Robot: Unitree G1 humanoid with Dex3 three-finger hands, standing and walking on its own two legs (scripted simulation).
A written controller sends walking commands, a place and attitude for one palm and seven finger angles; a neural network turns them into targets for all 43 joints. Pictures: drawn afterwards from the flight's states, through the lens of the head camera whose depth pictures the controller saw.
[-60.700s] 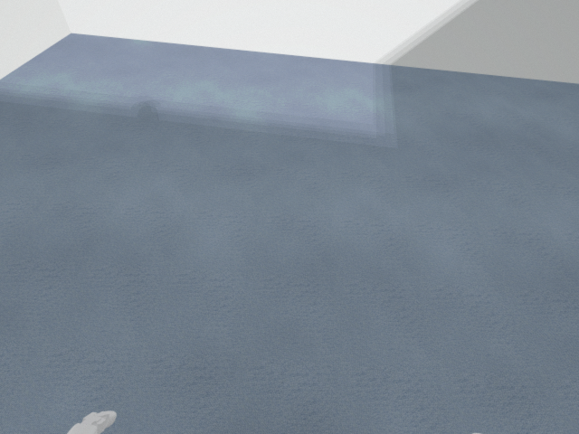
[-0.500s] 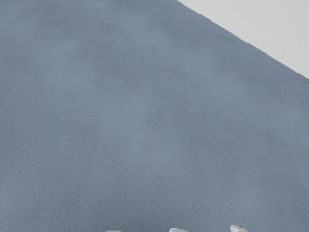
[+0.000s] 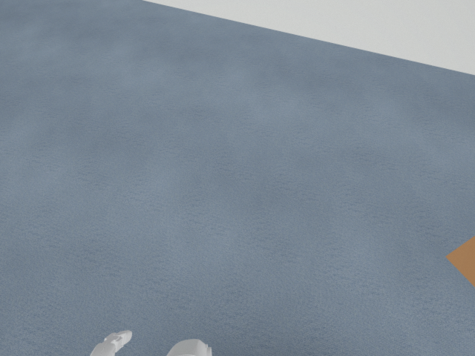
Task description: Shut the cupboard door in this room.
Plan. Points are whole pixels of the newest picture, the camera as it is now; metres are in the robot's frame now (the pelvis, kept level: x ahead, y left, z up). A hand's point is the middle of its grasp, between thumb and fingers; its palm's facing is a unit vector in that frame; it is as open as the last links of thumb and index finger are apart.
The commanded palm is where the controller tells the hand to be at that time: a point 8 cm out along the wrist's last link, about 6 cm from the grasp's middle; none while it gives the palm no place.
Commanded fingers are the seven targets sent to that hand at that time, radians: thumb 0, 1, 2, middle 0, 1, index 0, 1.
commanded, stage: turn to face it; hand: left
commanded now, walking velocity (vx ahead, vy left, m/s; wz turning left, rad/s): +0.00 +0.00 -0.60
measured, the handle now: out of the picture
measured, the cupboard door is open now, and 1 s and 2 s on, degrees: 55 55 55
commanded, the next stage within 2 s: take the last steps up to it in 1.70 s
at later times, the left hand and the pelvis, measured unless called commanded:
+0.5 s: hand (126, 351) +0.15 +0.23 -0.16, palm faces -0.25 -0.95 -0.19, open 7.4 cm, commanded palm none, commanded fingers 0.00 0.90 0.90 -0.20 -0.30 -0.20 -0.30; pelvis +0.02 +0.05 +0.01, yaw -18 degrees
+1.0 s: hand (189, 329) +0.19 +0.11 -0.14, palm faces -0.55 -0.80 -0.24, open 7.4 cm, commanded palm none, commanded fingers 0.00 0.90 0.90 -0.20 -0.30 -0.20 -0.30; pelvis +0.00 +0.00 +0.01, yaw -35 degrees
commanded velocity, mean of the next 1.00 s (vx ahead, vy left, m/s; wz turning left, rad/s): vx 0.00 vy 0.00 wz -0.60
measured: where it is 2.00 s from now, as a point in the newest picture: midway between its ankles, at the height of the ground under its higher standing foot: outside the picture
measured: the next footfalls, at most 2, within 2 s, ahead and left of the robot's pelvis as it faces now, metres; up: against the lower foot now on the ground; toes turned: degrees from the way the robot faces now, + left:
left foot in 0.28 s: +0.08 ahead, +0.14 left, +0.00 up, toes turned -7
right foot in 0.74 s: -0.01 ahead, -0.11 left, +0.00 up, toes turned -31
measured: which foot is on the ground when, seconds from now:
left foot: up 0.00-0.26, down 0.28-0.74, up 0.76-1.00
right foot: down 0.00-0.28, up 0.30-0.72, down 0.74-1.00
